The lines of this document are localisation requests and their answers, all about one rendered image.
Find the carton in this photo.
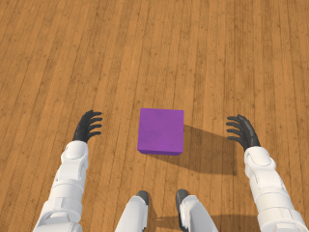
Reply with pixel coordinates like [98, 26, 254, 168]
[137, 107, 184, 156]

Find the left robot shin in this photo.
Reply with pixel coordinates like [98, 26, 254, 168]
[126, 195, 145, 205]

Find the robot right forearm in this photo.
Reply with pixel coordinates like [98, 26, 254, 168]
[243, 146, 309, 232]

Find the robot left forearm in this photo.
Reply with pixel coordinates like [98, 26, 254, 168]
[33, 140, 89, 232]

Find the left robot foot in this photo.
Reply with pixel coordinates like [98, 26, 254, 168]
[136, 190, 149, 232]

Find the robot left hand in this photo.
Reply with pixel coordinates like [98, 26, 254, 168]
[72, 109, 102, 143]

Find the left robot upper arm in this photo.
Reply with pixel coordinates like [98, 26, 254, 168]
[34, 221, 83, 232]

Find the robot right hand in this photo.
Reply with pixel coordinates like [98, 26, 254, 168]
[226, 114, 261, 152]

